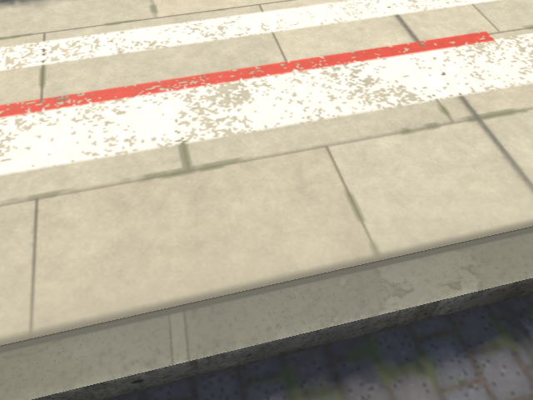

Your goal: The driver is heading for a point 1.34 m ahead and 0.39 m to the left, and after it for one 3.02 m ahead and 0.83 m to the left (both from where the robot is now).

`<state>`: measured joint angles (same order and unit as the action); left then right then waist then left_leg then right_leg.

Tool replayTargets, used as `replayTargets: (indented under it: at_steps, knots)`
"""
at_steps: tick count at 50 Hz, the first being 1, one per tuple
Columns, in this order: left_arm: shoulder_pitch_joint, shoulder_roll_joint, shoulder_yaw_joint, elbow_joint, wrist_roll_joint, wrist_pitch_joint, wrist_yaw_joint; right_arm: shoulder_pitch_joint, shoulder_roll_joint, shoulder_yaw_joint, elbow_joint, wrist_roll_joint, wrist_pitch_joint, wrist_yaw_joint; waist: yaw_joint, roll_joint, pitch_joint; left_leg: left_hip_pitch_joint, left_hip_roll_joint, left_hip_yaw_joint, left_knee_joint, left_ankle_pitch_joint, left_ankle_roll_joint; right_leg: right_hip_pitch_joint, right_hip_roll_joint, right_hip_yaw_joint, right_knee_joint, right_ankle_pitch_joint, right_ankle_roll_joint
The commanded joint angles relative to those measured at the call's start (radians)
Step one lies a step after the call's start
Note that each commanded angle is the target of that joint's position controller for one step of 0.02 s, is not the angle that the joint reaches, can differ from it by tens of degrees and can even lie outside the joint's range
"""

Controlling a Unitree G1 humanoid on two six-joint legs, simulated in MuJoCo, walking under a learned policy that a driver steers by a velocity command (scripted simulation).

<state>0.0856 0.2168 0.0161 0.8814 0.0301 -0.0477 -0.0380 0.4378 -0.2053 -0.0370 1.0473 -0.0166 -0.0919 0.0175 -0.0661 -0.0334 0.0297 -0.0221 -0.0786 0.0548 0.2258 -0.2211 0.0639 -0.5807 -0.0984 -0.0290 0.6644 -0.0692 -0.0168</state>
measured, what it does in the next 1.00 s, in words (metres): walks ahead, turning left: right foot, then left foot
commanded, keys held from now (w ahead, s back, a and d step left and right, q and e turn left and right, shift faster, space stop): w+q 0.80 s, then q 0.02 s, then no key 0.18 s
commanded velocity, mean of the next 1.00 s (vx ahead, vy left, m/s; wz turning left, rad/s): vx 0.46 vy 0.00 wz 0.46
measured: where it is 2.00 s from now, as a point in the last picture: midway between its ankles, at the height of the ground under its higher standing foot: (155, 310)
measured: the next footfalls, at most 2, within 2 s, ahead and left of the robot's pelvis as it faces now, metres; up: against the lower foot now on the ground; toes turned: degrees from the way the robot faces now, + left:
right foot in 0.12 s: +0.22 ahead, -0.12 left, +0.00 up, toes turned +0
left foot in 0.62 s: +0.41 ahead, +0.12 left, +0.00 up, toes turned +24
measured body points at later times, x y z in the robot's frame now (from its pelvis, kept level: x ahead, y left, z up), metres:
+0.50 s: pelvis +0.25 -0.01 +0.00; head +0.29 +0.00 +0.44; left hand +0.16 +0.23 -0.15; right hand +0.48 -0.20 -0.12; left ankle +0.36 +0.13 -0.70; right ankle +0.18 -0.12 -0.74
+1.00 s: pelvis +0.48 +0.10 +0.00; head +0.52 +0.15 +0.45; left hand +0.60 +0.37 -0.09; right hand +0.56 -0.14 -0.13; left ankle +0.37 +0.11 -0.74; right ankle +0.66 +0.09 -0.55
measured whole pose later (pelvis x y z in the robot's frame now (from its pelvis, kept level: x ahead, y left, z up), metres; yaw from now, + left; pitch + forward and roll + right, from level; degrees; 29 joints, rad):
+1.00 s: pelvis +0.48 +0.10 +0.00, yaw +32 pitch +4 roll -1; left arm 0.00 0.12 -0.05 0.58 0.05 0.01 0.00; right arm 0.47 -0.19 -0.02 0.95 -0.02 -0.04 -0.03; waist -0.05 -0.03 0.04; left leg -0.08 -0.10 -0.11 0.31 -0.28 0.11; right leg -1.13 -0.05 -0.12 1.54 -0.35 -0.03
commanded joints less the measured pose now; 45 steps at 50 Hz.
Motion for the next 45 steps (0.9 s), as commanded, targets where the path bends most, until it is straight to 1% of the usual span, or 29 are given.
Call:
replayTargets:
  at_steps: [1,3,4,5,6,7,8,9,10,12,16,20,23,25,27,28,29,30,31,32,33,34,36,38,39,40,43,44,45]
  knots:
    - [-0.092,0.068,0.011,-0.084,-0.004,-0.019,0.005,0.027,-0.157,-0.027,-0.035,-0.002,-0.007,-0.008,0.015,0.087,0.055,-0.064,0.279,-0.189,-0.049,0.284,0.14,0.074,0.035,-0.018,-0.08,0.0,0.007]
    - [-0.061,0.085,0.019,-0.086,-0.004,-0.033,0.013,0.018,-0.174,-0.034,-0.037,-0.006,-0.003,-0.013,0.035,0.097,0.039,-0.034,0.289,-0.216,0.026,0.37,0.124,0.146,0.058,-0.018,-0.13,-0.066,-0.003]
    - [0.007,0.093,0.025,-0.069,-0.002,-0.042,0.018,0.004,-0.176,-0.035,-0.039,-0.003,-0.001,-0.014,0.071,0.095,0.013,-0.04,0.275,-0.215,0.099,0.42,0.11,0.244,0.077,-0.028,-0.185,-0.079,-0.012]
    - [0.135,0.124,0.04,-0.027,0.009,-0.056,0.029,0.001,-0.158,-0.03,-0.041,0.002,0.0,-0.014,0.121,0.052,-0.057,-0.08,0.218,-0.177,0.26,0.465,0.087,0.429,0.077,-0.018,-0.25,-0.066,-0.034]
    - [0.307,0.197,0.061,-0.003,0.033,-0.069,0.045,-0.03,-0.123,-0.019,-0.076,0.011,-0.005,-0.014,0.194,-0.025,-0.184,-0.224,0.153,-0.131,0.508,0.303,0.059,0.665,-0.099,0.158,-0.272,-0.134,-0.08]
    - [0.379,0.323,0.095,0.007,0.038,-0.057,0.048,0.059,-0.006,0.004,-0.11,0.045,-0.002,-0.018,0.171,-0.266,-0.295,-0.549,0.004,-0.004,0.815,-0.204,0.015,0.917,-0.36,0.521,-0.356,-0.2,-0.19]
    - [0.333,0.246,0.086,-0.003,0.018,-0.041,0.046,0.02,-0.123,-0.024,-0.096,0.016,0.013,-0.027,0.158,-0.132,-0.251,-0.624,0.054,-0.078,0.938,-0.293,0.032,0.821,-0.355,0.596,-0.4,-0.291,-0.198]
    - [0.244,0.166,0.064,-0.022,0.012,-0.041,0.042,-0.03,-0.128,-0.034,-0.1,0.008,0.018,-0.02,0.124,-0.052,-0.129,-0.633,0.103,-0.109,0.955,-0.211,0.042,0.703,-0.305,0.462,-0.418,-0.298,-0.173]
    - [0.187,0.121,0.053,-0.029,0.009,-0.046,0.039,-0.063,-0.099,-0.03,-0.105,0.008,0.021,-0.012,0.104,-0.029,-0.065,-0.614,0.136,-0.109,0.935,-0.143,0.038,0.604,-0.265,0.348,-0.45,-0.212,-0.154]
    - [0.17,0.082,0.041,-0.017,0.002,-0.057,0.046,-0.086,-0.078,-0.035,-0.112,-0.011,0.043,0.002,0.069,-0.06,-0.01,-0.574,0.166,-0.097,0.897,-0.086,0.021,0.505,-0.2,0.183,-0.486,-0.074,-0.112]
    - [0.233,0.092,0.046,0.017,-0.012,-0.083,0.048,-0.16,-0.046,-0.034,-0.151,-0.02,0.072,0.023,0.051,-0.049,-0.011,-0.635,0.174,-0.068,0.889,0.016,-0.001,0.518,-0.189,0.034,-0.497,0.151,-0.121]
    - [0.246,0.095,0.046,0.031,-0.008,-0.083,0.049,-0.328,-0.035,-0.021,-0.222,-0.023,0.073,0.043,0.065,-0.049,0.033,-0.645,0.171,-0.025,0.692,0.148,-0.024,0.491,-0.154,-0.103,-0.507,0.206,-0.115]
    - [0.27,0.126,0.054,0.039,-0.005,-0.08,0.053,-0.384,-0.027,-0.008,-0.25,-0.022,0.077,0.048,0.073,-0.073,0.022,-0.523,0.143,0.045,0.541,0.177,-0.002,0.491,-0.162,-0.175,-0.479,0.253,-0.106]
    - [0.296,0.142,0.059,0.046,-0.006,-0.07,0.057,-0.414,-0.052,-0.012,-0.269,-0.028,0.081,0.046,0.077,-0.057,0.032,-0.502,0.131,0.064,0.499,0.123,0.027,0.533,-0.185,-0.192,-0.436,0.335,-0.102]
    - [0.297,0.171,0.066,0.041,-0.003,-0.058,0.061,-0.387,-0.076,-0.022,-0.276,-0.036,0.085,0.035,0.058,-0.065,0.01,-0.454,0.083,0.097,0.475,0.005,0.066,0.596,-0.2,-0.215,-0.313,0.603,-0.09]
    - [0.288,0.182,0.069,0.034,0.001,-0.046,0.061,-0.308,-0.087,-0.03,-0.257,-0.035,0.084,0.026,0.021,-0.066,-0.044,-0.379,0.048,0.111,0.476,-0.045,0.092,0.618,-0.207,-0.225,-0.164,0.762,-0.092]
    - [0.263,0.199,0.074,0.019,-0.009,-0.033,0.055,-0.187,-0.096,-0.041,-0.222,-0.029,0.074,0.018,-0.03,-0.045,-0.116,-0.243,0.007,0.115,0.405,-0.014,0.115,0.589,-0.194,-0.234,0.031,0.783,-0.081]
    - [0.24,0.205,0.075,-0.003,-0.025,-0.025,0.047,-0.063,-0.136,-0.061,-0.188,-0.034,0.062,0.008,-0.097,0.006,-0.195,-0.023,0.002,0.067,0.295,0.053,0.138,0.451,-0.159,-0.24,0.278,0.573,-0.044]
    - [0.246,0.1,0.052,-0.038,-0.008,-0.026,0.039,-0.051,-0.254,-0.089,-0.181,-0.036,0.055,-0.004,-0.054,0.186,-0.193,0.134,0.251,-0.271,0.234,0.09,0.168,0.162,-0.057,-0.218,0.581,-0.254,-0.004]
    - [0.269,0.089,0.049,-0.108,-0.018,-0.03,0.034,-0.034,-0.366,-0.111,-0.208,-0.021,0.071,-0.002,-0.021,0.263,-0.289,0.303,0.441,-0.787,0.082,0.144,0.344,-0.143,0.101,-0.051,0.83,-0.477,0.042]
    - [0.165,0.115,0.047,-0.119,0.001,-0.036,0.033,-0.035,-0.323,-0.107,-0.202,-0.006,0.084,-0.01,-0.045,0.1,-0.188,0.234,0.431,-0.71,0.024,-0.023,0.34,-0.261,0.041,0.034,0.876,-0.373,0.039]
    - [0.14,0.104,0.043,-0.125,0.0,-0.047,0.033,-0.083,-0.248,-0.089,-0.203,0.003,0.085,-0.019,-0.014,0.081,-0.063,0.102,0.392,-0.593,0.024,-0.061,0.306,-0.287,0.009,0.024,0.863,-0.292,0.032]
    - [0.167,0.083,0.039,-0.119,0.021,-0.038,0.03,-0.149,-0.165,-0.06,-0.22,0.004,0.07,-0.026,0.063,0.028,-0.015,-0.087,0.277,-0.436,0.036,0.113,0.231,-0.218,-0.028,0.03,0.847,-0.251,0.032]
    - [0.174,0.056,0.029,-0.139,0.025,-0.001,0.019,-0.152,-0.146,-0.046,-0.224,0.003,0.051,-0.027,0.096,0.041,-0.035,-0.167,0.226,-0.37,0.057,0.231,0.213,-0.226,-0.023,0.021,0.915,-0.235,0.037]
    - [0.146,0.022,0.02,-0.16,0.023,0.014,0.025,-0.102,-0.154,-0.047,-0.209,0.001,0.04,-0.025,0.082,0.079,-0.053,-0.156,0.222,-0.38,0.081,0.272,0.237,-0.312,0.006,-0.014,1.088,-0.285,0.037]
    - [0.096,0.002,0.01,-0.195,0.025,0.024,0.031,-0.062,-0.16,-0.045,-0.197,0.003,0.03,-0.021,0.076,0.065,-0.044,-0.143,0.225,-0.395,0.086,0.222,0.237,-0.427,-0.001,-0.012,1.161,-0.3,0.033]
    - [-0.039,-0.02,-0.014,-0.284,0.02,0.027,0.053,0.017,-0.156,-0.028,-0.169,-0.009,0.016,-0.017,0.058,0.052,0.009,-0.15,0.238,-0.409,0.088,0.212,0.199,-0.66,0.015,-0.02,1.286,-0.343,0.005]
    - [-0.11,-0.046,-0.032,-0.328,0.035,0.032,0.057,0.047,-0.134,-0.02,-0.148,-0.005,0.02,-0.02,0.049,0.059,0.024,-0.179,0.206,-0.387,0.095,0.237,0.164,-0.682,0.021,-0.053,1.255,-0.35,0.002]
    - [-0.145,-0.051,-0.041,-0.356,0.034,0.035,0.057,0.068,-0.128,-0.012,-0.136,-0.005,0.023,-0.027,0.042,0.064,0.027,-0.174,0.187,-0.369,0.084,0.269,0.145,-0.694,0.034,-0.072,1.201,-0.347,0.0]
